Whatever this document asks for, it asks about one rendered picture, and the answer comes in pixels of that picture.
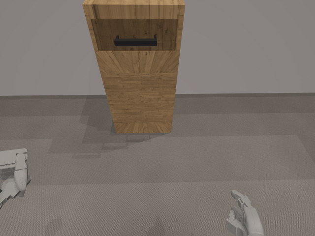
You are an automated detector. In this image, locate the drawer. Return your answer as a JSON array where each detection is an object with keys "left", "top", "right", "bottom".
[{"left": 92, "top": 19, "right": 178, "bottom": 51}]

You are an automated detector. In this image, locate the handle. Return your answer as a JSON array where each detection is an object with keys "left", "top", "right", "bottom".
[{"left": 114, "top": 35, "right": 157, "bottom": 46}]

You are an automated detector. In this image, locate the right robot hand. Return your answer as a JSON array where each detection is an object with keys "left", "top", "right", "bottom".
[{"left": 226, "top": 190, "right": 265, "bottom": 236}]

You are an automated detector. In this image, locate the left robot hand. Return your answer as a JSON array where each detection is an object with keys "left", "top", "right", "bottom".
[{"left": 0, "top": 148, "right": 32, "bottom": 209}]

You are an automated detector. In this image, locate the cabinet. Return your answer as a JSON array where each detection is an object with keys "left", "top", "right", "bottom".
[{"left": 82, "top": 0, "right": 185, "bottom": 133}]

